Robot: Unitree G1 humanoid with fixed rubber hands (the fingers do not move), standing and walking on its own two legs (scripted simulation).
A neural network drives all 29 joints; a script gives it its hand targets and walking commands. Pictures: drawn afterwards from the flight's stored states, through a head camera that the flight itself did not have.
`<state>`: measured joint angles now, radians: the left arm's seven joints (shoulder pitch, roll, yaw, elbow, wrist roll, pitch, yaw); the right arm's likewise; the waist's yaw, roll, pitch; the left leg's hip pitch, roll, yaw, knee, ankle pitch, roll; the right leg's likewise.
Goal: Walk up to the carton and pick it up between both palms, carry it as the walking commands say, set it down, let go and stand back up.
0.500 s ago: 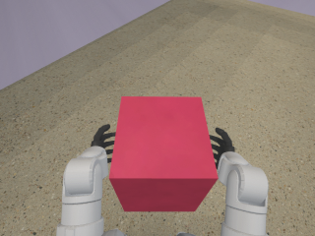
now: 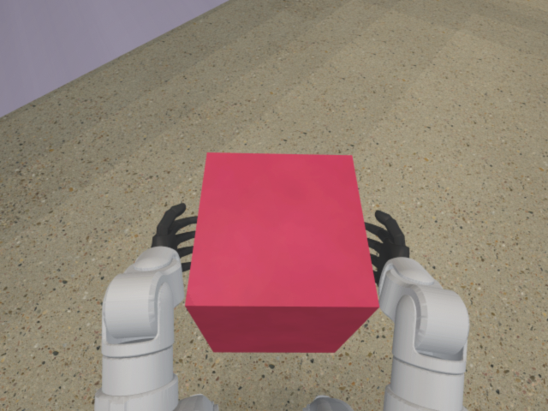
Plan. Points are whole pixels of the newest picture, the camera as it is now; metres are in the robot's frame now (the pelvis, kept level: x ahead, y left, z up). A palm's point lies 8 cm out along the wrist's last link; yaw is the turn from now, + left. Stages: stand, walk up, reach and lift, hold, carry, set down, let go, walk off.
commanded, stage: carry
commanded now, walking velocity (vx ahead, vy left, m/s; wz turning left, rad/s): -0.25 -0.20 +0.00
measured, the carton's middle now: (276, 262) +0.32 +0.00 +0.01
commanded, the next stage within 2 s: none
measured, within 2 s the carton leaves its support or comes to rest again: neither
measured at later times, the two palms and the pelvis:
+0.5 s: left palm (218, 354) +0.18 +0.06 +0.08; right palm (482, 361) +0.18 -0.23 +0.08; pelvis -0.11 -0.08 +0.00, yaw +0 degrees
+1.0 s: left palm out of the picture +0.04 -0.01 +0.08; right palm out of the picture +0.05 -0.30 +0.08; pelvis -0.24 -0.16 +0.00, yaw +1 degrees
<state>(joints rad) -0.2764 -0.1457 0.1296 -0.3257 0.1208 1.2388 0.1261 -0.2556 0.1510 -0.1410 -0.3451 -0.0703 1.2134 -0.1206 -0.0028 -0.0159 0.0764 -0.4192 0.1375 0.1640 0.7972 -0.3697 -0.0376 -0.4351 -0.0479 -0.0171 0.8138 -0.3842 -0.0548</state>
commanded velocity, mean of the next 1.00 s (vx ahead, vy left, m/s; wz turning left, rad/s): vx -0.25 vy -0.20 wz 0.00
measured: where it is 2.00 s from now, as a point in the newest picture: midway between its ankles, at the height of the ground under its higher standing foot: outside the picture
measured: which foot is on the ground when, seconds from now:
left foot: down 0.00-0.00, up 0.02-0.24, down 0.26-0.52, up 0.54-0.80, down 0.82-1.00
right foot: down 0.00-0.28, up 0.30-0.48, down 0.50-0.84, up 0.86-1.00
